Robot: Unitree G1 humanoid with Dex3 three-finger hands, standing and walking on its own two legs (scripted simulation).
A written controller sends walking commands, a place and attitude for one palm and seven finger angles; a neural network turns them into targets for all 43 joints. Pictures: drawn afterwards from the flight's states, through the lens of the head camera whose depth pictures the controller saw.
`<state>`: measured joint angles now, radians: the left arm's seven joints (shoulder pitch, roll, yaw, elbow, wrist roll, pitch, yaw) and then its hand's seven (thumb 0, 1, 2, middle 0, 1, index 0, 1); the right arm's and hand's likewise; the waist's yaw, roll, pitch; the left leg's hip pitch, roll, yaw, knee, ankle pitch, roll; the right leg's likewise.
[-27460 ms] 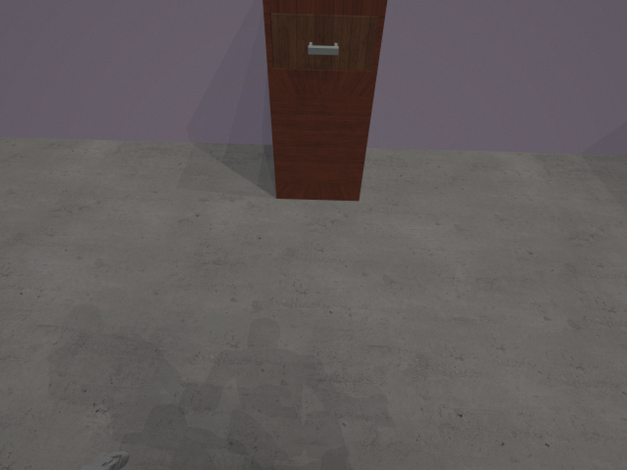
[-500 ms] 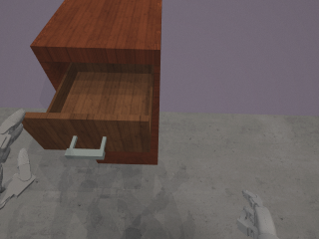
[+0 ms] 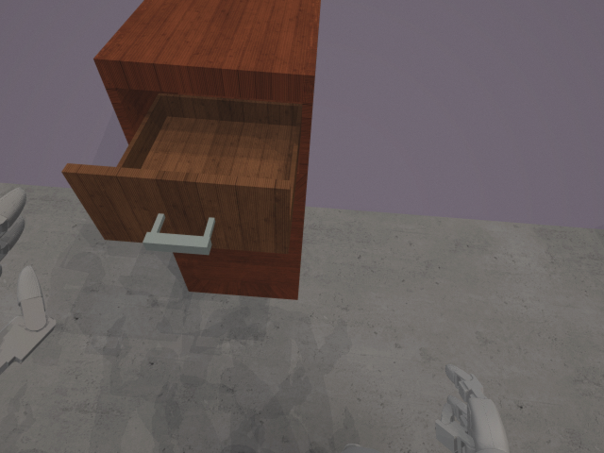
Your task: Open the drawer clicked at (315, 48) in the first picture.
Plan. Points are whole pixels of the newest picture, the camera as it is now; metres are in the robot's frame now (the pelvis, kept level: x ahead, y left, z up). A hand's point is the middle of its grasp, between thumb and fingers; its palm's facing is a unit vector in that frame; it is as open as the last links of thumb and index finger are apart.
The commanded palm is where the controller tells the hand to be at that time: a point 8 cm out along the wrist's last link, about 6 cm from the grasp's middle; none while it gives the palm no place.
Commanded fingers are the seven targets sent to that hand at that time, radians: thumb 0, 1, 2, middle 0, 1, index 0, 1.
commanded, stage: step back with the hand held close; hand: left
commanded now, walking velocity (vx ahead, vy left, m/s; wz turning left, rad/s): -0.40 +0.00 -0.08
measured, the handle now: (181, 232) +0.45 +0.23 -0.03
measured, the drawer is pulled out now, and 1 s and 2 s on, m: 0.24 0.24 0.24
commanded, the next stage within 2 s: stop stepping back and stand still in 0.22 s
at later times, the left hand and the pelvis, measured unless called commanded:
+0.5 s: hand out of the picture +0.07 +0.16 +0.17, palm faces +0.26 -0.82 -0.51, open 7.4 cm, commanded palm +0.01 +0.22 +0.18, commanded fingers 0.00 0.90 0.90 -0.20 -0.30 -0.20 -0.30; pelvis -0.13 -0.06 +0.01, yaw -3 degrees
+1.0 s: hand out of the picture +0.01 +0.15 +0.17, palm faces +0.34 -0.82 -0.45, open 7.5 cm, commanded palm -0.05 +0.21 +0.18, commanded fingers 0.00 0.90 0.90 -0.20 -0.30 -0.20 -0.30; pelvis -0.18 -0.08 +0.01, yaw +0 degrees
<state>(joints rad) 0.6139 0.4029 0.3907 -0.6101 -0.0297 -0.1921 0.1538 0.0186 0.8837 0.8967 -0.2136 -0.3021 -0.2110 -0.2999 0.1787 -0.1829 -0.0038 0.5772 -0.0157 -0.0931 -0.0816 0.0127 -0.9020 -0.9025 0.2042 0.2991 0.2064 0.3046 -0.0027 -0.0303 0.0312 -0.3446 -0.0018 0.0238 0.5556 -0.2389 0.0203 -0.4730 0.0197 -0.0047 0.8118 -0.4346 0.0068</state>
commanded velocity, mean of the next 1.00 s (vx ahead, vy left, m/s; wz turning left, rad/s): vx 0.01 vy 0.05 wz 0.00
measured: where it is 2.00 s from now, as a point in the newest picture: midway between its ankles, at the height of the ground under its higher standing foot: outside the picture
